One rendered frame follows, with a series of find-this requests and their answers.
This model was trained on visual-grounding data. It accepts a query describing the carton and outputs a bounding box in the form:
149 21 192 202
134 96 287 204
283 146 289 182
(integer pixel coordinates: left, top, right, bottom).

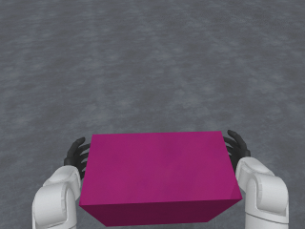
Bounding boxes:
78 131 243 227

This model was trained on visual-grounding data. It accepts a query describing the robot left forearm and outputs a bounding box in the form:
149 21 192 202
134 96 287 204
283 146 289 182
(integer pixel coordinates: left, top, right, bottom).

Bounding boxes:
31 165 81 229

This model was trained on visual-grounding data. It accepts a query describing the robot right forearm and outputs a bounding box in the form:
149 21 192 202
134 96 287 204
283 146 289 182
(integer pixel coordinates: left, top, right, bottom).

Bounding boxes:
235 156 289 229

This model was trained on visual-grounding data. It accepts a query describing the robot left hand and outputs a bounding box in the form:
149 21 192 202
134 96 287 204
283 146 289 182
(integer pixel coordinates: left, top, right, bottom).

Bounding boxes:
64 137 91 181

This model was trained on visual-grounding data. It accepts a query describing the robot right hand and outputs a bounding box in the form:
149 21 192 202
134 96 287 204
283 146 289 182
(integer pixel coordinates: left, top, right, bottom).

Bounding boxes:
223 130 251 174

